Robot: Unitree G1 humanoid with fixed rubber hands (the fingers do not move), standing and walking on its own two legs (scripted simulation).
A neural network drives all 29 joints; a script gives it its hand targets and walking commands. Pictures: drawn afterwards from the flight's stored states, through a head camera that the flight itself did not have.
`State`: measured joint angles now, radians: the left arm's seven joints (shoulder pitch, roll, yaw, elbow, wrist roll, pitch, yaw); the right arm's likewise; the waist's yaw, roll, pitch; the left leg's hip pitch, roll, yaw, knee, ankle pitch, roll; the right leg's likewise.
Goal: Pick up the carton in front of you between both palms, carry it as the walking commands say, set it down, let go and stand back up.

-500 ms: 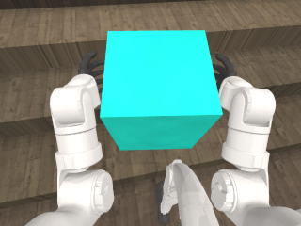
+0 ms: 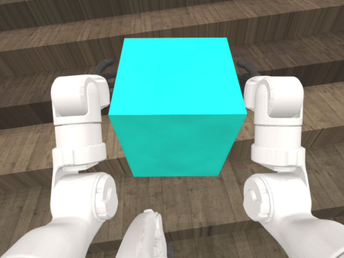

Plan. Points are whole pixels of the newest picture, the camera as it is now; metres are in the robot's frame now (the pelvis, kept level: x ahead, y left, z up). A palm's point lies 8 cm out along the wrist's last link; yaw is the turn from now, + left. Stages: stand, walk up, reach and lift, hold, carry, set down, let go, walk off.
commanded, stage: carry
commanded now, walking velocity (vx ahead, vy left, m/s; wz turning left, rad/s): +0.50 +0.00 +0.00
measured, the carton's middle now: (175, 113) +0.39 +0.01 +0.14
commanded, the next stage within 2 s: none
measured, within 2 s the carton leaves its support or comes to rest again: neither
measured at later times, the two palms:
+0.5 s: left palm out of the picture +0.69 +0.10 +0.34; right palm out of the picture +0.66 -0.19 +0.35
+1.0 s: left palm out of the picture +0.93 +0.10 +0.50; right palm out of the picture +0.95 -0.20 +0.48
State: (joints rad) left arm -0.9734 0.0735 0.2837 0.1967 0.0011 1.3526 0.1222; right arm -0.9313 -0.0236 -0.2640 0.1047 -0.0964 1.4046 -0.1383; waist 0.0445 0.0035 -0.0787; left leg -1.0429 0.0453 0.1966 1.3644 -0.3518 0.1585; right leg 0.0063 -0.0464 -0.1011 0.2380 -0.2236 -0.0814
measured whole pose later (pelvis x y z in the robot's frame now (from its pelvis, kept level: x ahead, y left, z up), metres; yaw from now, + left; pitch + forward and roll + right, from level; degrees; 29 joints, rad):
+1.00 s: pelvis +0.57 -0.07 +0.29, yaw +0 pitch +3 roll +2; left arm -0.90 0.01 0.26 0.11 0.03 1.32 0.15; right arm -0.88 -0.02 -0.29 0.05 -0.11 1.38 -0.10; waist 0.10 0.03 -0.03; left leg -1.25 0.10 0.06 1.92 -0.50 0.12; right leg -0.15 -0.06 -0.09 0.38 -0.28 -0.04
